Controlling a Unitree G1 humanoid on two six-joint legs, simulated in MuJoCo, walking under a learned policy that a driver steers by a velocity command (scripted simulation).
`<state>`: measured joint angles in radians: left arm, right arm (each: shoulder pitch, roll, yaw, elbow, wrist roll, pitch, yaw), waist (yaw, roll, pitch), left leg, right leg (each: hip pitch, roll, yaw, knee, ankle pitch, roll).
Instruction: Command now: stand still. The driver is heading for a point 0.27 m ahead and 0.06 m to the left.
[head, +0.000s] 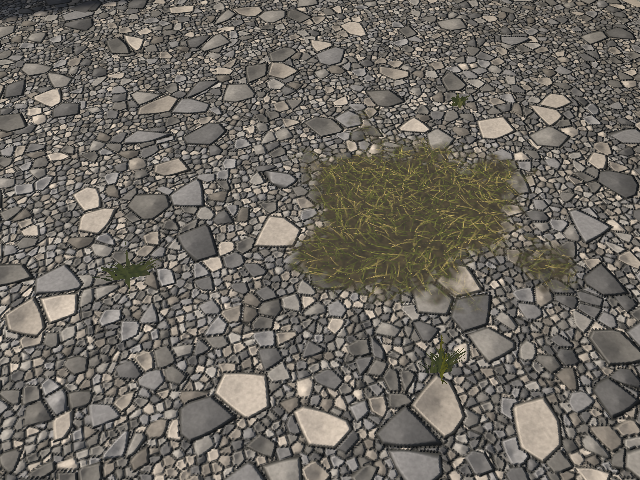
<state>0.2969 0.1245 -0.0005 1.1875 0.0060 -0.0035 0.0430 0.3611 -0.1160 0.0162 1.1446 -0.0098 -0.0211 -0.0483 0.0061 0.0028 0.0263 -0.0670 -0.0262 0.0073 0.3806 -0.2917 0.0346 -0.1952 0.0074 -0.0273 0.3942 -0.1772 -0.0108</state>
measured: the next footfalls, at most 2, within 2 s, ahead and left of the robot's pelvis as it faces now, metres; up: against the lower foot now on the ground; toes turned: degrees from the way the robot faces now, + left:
right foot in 0.70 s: +0.16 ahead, -0.12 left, +0.00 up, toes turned -4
left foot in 1.04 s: +0.20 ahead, +0.07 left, +0.00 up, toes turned +3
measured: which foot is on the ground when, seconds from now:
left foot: down 0.00-0.72, up 0.74-1.00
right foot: down 0.00-0.46, up 0.48-0.68, down 0.70-1.00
